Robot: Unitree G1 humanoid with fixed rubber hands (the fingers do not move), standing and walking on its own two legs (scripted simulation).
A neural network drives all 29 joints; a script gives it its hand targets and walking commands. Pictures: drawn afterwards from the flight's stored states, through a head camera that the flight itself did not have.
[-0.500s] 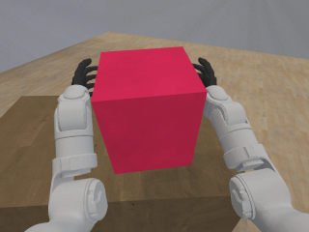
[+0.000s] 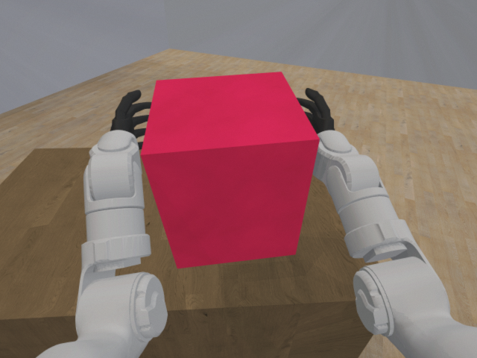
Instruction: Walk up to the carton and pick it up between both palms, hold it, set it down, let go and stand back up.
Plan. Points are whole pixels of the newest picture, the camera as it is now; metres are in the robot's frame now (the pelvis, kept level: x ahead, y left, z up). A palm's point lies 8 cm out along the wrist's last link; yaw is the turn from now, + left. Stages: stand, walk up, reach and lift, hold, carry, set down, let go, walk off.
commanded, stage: hold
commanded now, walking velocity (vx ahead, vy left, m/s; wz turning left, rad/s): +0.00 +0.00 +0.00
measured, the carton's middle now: (228, 171) +0.37 +0.01 +0.19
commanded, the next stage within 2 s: none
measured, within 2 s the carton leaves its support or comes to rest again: neither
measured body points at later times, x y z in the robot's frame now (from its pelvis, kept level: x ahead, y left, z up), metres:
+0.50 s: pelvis +0.00 +0.00 +0.00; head -0.07 +0.02 +0.44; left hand +0.38 +0.17 +0.26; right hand +0.38 -0.14 +0.25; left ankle +0.05 +0.12 -0.75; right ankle +0.00 -0.11 -0.75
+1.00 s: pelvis +0.00 +0.00 +0.00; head -0.07 +0.02 +0.44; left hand +0.38 +0.17 +0.25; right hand +0.38 -0.14 +0.25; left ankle +0.05 +0.12 -0.75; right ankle +0.00 -0.11 -0.75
